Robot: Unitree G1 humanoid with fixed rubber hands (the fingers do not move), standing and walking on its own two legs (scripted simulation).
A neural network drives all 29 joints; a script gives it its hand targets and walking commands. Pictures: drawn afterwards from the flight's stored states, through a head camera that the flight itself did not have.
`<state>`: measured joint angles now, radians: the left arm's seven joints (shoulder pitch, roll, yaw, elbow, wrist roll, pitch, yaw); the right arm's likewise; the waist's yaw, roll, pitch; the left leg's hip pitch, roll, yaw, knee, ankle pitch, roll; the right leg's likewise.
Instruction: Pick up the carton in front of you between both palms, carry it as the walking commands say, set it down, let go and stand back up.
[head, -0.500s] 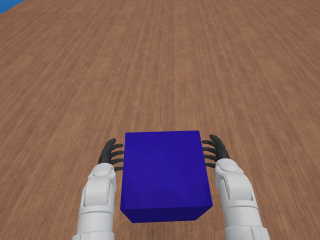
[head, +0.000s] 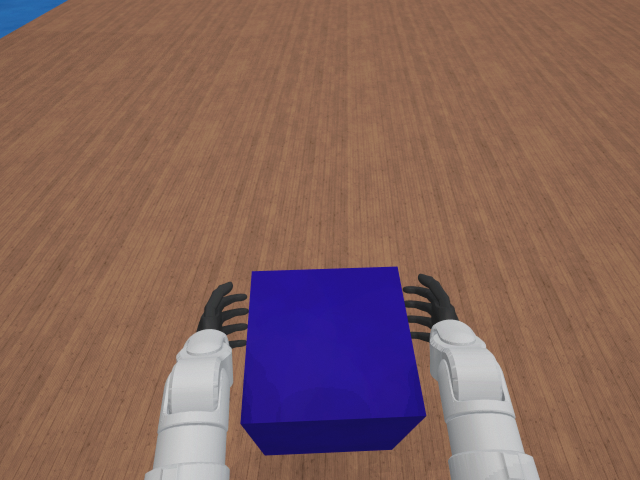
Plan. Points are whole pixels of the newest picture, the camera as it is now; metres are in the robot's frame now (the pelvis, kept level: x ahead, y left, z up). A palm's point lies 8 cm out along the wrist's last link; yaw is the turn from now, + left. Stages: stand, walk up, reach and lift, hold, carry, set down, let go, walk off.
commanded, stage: hold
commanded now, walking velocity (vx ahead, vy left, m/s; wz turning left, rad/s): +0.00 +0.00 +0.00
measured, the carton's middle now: (326, 367) +0.30 +0.00 -0.09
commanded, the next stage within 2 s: set down in 0.62 s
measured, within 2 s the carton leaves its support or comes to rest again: neither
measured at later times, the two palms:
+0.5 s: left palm (226, 310) +0.32 +0.14 +0.04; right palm (460, 351) +0.25 -0.15 +0.05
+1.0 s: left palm (231, 300) +0.37 +0.14 +0.00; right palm (432, 339) +0.29 -0.14 +0.01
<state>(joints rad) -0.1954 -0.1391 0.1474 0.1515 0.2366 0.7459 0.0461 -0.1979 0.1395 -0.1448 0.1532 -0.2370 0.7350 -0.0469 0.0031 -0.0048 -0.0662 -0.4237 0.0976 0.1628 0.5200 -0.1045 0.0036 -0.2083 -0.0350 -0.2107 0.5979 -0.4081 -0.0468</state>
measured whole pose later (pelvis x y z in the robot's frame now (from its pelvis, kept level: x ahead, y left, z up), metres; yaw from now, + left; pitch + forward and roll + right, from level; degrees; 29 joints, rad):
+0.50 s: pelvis +0.01 +0.06 +0.02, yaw -15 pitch -5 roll +0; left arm -0.24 -0.15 0.19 0.24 0.30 0.71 0.03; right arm -0.26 0.15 -0.22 0.32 -0.26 0.66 0.00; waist 0.01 -0.06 0.02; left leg -0.18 -0.01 -0.04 0.37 -0.10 -0.01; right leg -0.04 0.01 0.12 0.40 -0.27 0.02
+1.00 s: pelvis -0.01 +0.08 +0.00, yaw -16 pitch +2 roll +0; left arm -0.58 -0.16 0.49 0.57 0.46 0.52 -0.02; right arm -0.57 0.24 -0.55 0.61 -0.49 0.47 -0.01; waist 0.04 -0.08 0.06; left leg -0.46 -0.04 -0.05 0.61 -0.18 0.01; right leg -0.34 0.03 0.17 0.66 -0.36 0.03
